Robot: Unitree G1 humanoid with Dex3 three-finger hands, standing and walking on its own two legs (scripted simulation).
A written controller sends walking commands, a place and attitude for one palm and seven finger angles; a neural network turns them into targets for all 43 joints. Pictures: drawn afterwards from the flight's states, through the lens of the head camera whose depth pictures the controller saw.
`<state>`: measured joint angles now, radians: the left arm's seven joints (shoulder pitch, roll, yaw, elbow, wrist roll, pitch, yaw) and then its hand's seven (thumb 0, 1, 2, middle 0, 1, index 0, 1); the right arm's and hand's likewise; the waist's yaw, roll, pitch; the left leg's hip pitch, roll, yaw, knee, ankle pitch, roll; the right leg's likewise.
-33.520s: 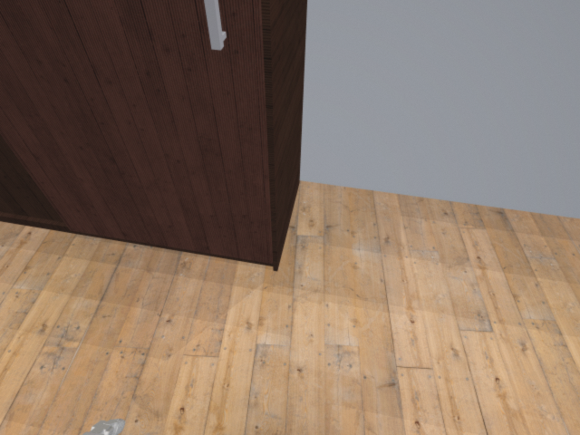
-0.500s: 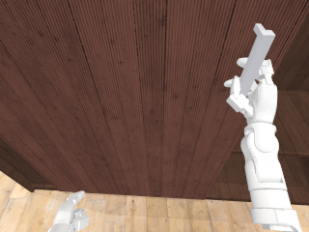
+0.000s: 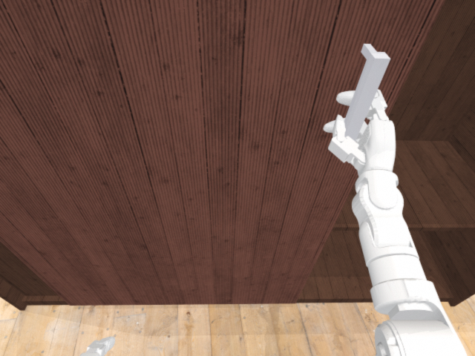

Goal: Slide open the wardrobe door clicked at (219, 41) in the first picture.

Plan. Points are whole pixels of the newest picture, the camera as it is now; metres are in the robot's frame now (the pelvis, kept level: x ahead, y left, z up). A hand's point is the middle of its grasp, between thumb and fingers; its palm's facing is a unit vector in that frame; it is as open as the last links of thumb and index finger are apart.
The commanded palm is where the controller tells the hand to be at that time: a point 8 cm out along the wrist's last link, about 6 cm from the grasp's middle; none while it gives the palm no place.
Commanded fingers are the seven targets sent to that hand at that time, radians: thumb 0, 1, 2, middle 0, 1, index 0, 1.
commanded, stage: stop walking and hold the door there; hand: right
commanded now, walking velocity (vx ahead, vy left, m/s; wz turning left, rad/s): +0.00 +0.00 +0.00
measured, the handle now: (354, 101) +0.44 -0.17 +0.24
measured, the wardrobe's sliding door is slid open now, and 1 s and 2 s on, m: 0.68 0.68 0.68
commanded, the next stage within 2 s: loosen the grip on the handle in 0.38 s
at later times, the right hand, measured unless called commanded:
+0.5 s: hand (336, 139) +0.39 -0.14 +0.20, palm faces +0.15 +0.99 -0.08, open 6.1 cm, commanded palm +0.36 -0.18 +0.18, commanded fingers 0.00 -0.66 -0.78 0.45 1.40 0.45 1.40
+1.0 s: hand (337, 137) +0.40 -0.14 +0.20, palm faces +0.18 +0.98 -0.07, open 13.9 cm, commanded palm +0.37 -0.19 +0.19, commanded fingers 0.00 0.55 -0.20 0.25 1.15 0.25 1.15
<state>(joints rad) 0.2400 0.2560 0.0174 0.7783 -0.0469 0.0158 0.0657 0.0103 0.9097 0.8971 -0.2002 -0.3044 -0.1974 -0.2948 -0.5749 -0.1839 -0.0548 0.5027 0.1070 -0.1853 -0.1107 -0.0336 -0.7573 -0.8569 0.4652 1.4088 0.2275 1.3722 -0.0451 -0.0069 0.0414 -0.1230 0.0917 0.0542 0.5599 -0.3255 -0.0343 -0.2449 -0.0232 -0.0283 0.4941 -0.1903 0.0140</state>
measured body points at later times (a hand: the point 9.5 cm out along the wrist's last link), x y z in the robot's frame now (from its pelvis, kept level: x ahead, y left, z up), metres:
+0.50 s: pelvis -0.02 +0.00 +0.00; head -0.02 +0.02 +0.45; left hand +0.10 +0.22 -0.12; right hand +0.38 -0.19 +0.20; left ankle -0.04 +0.15 -0.73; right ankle +0.05 -0.13 -0.73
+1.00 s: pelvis -0.05 +0.01 -0.01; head -0.05 +0.00 +0.44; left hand +0.02 +0.28 -0.11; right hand +0.38 -0.19 +0.20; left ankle -0.04 +0.15 -0.73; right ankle +0.05 -0.13 -0.73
